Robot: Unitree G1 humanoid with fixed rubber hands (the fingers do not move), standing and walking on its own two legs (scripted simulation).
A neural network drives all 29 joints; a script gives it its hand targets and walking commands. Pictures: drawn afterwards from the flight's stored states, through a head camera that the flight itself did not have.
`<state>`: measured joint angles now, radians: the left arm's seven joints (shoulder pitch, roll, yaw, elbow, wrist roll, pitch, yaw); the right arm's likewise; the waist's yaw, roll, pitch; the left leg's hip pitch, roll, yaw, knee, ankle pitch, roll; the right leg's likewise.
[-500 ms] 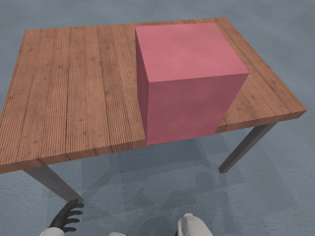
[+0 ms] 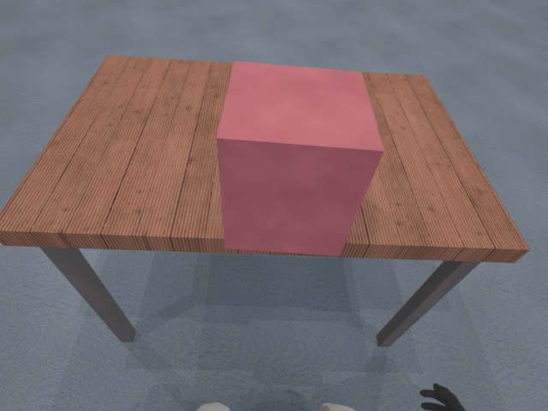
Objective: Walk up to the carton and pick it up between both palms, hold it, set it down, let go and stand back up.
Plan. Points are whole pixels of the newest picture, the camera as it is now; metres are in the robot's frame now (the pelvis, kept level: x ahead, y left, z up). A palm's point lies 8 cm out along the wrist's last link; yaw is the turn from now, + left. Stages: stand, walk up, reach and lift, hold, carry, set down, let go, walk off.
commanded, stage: walk up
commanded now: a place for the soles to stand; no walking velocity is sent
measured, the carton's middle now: (289, 164) +0.49 +0.01 +0.08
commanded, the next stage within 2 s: none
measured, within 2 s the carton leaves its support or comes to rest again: neither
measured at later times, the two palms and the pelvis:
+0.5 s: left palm out of the picture +0.07 +0.22 -0.08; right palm out of the picture +0.10 -0.30 -0.10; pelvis +0.01 -0.05 +0.02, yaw +6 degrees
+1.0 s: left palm out of the picture +0.07 +0.25 -0.10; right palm (451, 398) +0.18 -0.25 -0.08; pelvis +0.03 -0.02 +0.02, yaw +9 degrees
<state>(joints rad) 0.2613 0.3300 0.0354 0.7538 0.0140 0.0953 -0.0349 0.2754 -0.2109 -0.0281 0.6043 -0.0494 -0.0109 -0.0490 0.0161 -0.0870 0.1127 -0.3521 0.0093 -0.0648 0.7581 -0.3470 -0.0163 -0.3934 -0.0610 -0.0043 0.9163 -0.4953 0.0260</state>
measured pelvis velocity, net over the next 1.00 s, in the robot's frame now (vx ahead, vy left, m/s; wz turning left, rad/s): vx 0.03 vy -0.02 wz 0.15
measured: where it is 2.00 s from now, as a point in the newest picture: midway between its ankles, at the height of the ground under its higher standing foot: outside the picture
